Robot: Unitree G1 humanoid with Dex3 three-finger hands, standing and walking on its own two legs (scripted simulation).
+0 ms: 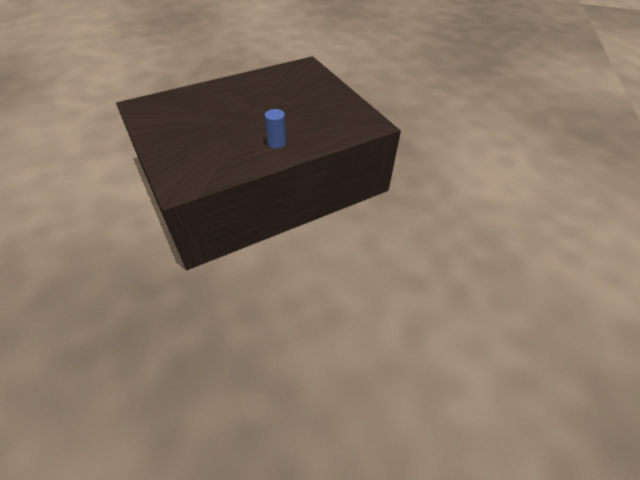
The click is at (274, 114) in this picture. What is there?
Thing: squat round
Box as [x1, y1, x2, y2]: [265, 109, 285, 147]
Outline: 271,109 265,113 267,142 268,145 272,147 280,147 285,144 284,113 278,109
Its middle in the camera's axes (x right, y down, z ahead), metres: -0.17 -0.42 +1.49
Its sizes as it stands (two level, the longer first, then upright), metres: 0.073 0.073 0.124
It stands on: a support 0.33 m high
